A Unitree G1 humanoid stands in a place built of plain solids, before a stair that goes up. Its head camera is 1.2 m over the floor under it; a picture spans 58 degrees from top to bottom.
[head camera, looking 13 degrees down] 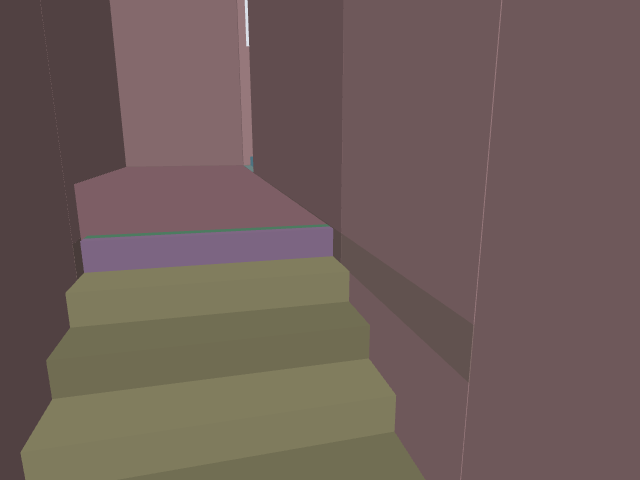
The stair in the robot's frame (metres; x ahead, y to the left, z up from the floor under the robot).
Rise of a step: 0.15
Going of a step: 0.28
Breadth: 1.20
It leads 14 degrees to the left of straight ahead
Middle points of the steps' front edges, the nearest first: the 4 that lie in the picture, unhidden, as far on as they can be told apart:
1.25 0.30 0.30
1.52 0.37 0.45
1.79 0.44 0.60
2.07 0.51 0.75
